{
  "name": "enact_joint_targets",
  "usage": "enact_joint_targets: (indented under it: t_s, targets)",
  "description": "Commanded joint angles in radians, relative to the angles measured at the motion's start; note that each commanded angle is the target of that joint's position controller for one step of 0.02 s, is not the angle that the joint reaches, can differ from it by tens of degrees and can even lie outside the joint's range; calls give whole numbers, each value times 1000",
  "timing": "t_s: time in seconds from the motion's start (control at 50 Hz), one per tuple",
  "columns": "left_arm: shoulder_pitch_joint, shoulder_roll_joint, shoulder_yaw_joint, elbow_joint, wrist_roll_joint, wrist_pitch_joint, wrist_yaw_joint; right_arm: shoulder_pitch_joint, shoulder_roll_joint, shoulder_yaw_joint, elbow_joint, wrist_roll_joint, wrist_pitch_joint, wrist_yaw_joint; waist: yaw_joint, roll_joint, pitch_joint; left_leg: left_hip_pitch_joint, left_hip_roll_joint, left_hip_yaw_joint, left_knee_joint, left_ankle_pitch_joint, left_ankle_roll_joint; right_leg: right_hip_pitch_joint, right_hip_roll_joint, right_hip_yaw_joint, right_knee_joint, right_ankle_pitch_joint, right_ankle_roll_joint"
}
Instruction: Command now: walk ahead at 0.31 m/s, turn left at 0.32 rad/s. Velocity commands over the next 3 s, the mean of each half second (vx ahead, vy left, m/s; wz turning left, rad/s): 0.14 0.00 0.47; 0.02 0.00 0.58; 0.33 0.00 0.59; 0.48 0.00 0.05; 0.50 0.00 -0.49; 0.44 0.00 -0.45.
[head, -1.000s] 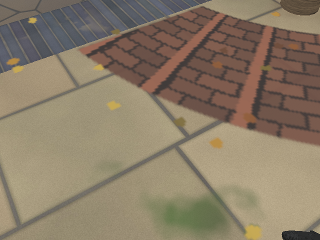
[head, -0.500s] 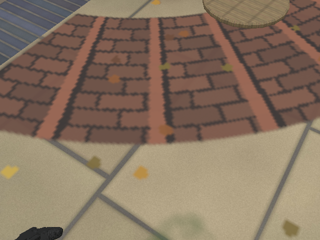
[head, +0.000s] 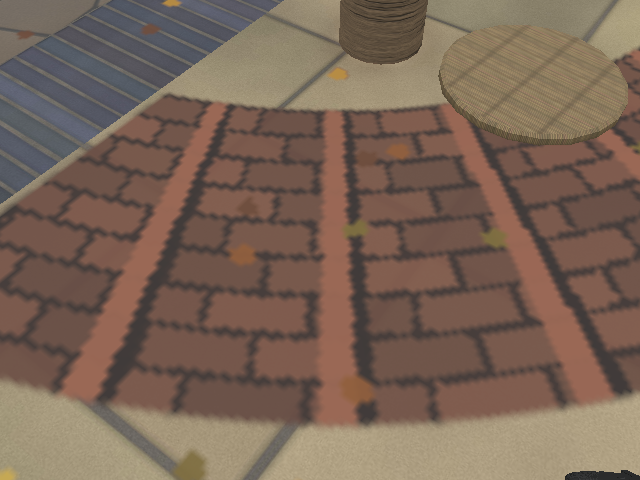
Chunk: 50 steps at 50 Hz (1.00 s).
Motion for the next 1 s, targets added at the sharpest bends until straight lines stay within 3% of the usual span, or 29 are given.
enact_joint_targets:
  t_s: [0.02,0.04,0.06,0.1,0.14,0.2,0.26,0.32,0.38,0.42,0.44,0.46,0.48,0.5,0.52,0.54,0.58,0.64,0.7,0.8,0.84,0.88,0.9,0.92,0.94,0.96,1.0]
  targets:
    - [7,150,21,-104,-21,-38,-11,181,-153,-50,-43,19,10,-12,-106,97,-272,708,352,-552,-164,462,247,-526,-38,63,459,0,44]
    - [-67,145,19,-121,-13,-40,-6,142,-149,-49,-55,15,19,-18,-98,3,-186,580,315,-465,-177,547,225,-528,-66,39,418,45,48]
    - [-101,142,23,-135,-3,-36,1,120,-147,-48,-62,12,27,-25,-77,-29,-132,476,289,-410,-194,612,217,-510,-87,29,364,79,54]
    - [-67,114,20,-137,0,-18,10,110,-143,-48,-66,-1,34,-34,-31,33,-126,373,241,-361,-228,651,209,-436,-96,30,273,116,66]
    - [-43,88,14,-125,0,-4,21,105,-157,-54,-64,1,41,-41,-14,64,-140,325,222,-323,-230,697,209,-418,-85,15,179,135,89]
    - [-85,82,13,-127,2,10,31,118,-187,-67,-59,14,66,-63,-21,70,-177,296,197,-314,-213,642,182,-400,-61,14,54,242,115]
    - [-159,78,14,-137,-5,17,26,122,-186,-68,-61,23,97,-84,-41,90,-175,278,166,-340,-203,449,130,-380,-42,30,-51,338,119]
    - [-242,78,15,-157,-11,10,15,133,-183,-70,-66,20,117,-96,-65,117,-140,296,163,-411,-197,275,119,-386,-27,55,-155,340,114]
    - [-271,92,21,-161,-15,-10,6,137,-179,-72,-74,17,128,-99,-71,146,-123,338,169,-484,-155,280,120,-348,-11,68,-263,293,99]
    - [-235,106,30,-148,-19,-25,0,111,-171,-70,-89,23,131,-100,-44,163,-119,353,150,-524,-113,291,98,-263,-10,63,-403,328,76]
    - [-199,110,35,-134,-20,-32,-2,89,-162,-67,-99,28,132,-100,-18,160,-116,331,120,-518,-82,253,72,-172,-25,50,-529,450,57]
    - [-178,146,44,-131,-11,-34,2,113,-127,-56,-106,21,130,-98,-31,109,-150,258,80,-487,-9,89,33,-25,-139,117,-555,583,11]
    - [-199,207,53,-148,4,-23,12,210,-73,-41,-102,2,126,-93,-97,-131,-185,117,-43,-336,189,-371,-28,122,-351,311,-513,928,-101]
    - [-141,197,56,-121,26,-7,7,218,-128,-54,-123,11,124,-92,-78,-279,-188,-53,-104,-218,381,-620,-81,155,-481,503,-522,1025,-259]
    - [-156,151,47,-132,9,-4,3,243,-201,-76,-94,6,125,-91,-71,-179,-170,-82,-41,-211,537,-560,-121,129,-471,454,-518,970,-267]
    - [-183,112,37,-139,2,0,5,217,-219,-89,-77,17,135,-92,-66,-120,-147,-93,-20,-199,599,-485,-143,100,-400,335,-501,907,-223]
    - [-235,95,28,-147,-9,13,9,197,-186,-87,-73,23,161,-96,-70,-108,-109,-98,7,-164,654,-388,-176,37,-326,206,-514,806,-186]
    - [-226,106,31,-132,4,31,22,148,-121,-67,-106,31,164,-87,-49,-169,-95,-78,27,-81,567,-316,-190,20,-280,97,-558,760,-202]
    - [-207,132,41,-121,3,39,28,100,-108,-59,-134,24,159,-80,-22,-173,-122,-49,70,-65,438,-301,-187,68,-323,74,-563,751,-226]
    - [-228,172,58,-111,-12,45,11,95,-114,-57,-150,19,161,-59,-18,-184,-126,104,86,-2,224,-264,-144,22,-356,14,-562,696,-220]
    - [-233,182,61,-102,-26,44,6,113,-118,-61,-150,20,165,-50,-34,-179,-118,153,80,15,110,-224,-113,20,-368,3,-532,663,-197]
    - [-229,167,59,-86,-43,44,7,181,-122,-72,-124,16,164,-45,-73,-143,-117,291,44,39,-94,-75,-55,-43,-334,-51,-437,565,-126]
    - [-174,127,51,-63,-34,43,3,207,-165,-87,-121,12,161,-53,-68,-18,-109,403,94,-73,-185,89,-10,-158,-273,-130,-292,407,-40]
    - [-160,59,28,-100,25,43,-3,209,-291,-111,-153,10,157,-72,-28,326,-102,531,372,-451,-190,465,128,-447,-121,-221,21,-79,77]
    - [-284,103,42,-138,13,40,10,226,-278,-102,-167,-30,133,-59,-120,266,-131,419,443,-560,-239,425,277,-508,-57,-57,199,-166,83]
    - [-294,131,53,-136,-11,44,17,188,-246,-93,-160,-35,113,-54,-97,180,-99,388,389,-475,-254,325,250,-514,-83,-17,266,-92,70]
    - [-248,141,64,-104,-13,42,17,150,-182,-79,-145,13,100,-65,-65,124,-87,404,289,-415,-294,-138,155,-545,-117,-3,206,87,53]
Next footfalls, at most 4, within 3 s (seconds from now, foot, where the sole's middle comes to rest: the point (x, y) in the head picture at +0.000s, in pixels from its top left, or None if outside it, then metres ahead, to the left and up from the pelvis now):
0.46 right None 0.28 -0.10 -0.76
0.90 left None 0.13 0.12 -0.76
1.38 right None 0.38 0.03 -0.76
1.84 left None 0.35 0.45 -0.76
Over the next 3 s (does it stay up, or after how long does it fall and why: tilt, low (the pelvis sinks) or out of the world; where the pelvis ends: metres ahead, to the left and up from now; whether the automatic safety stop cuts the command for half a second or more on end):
stays up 0.82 0.68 0.02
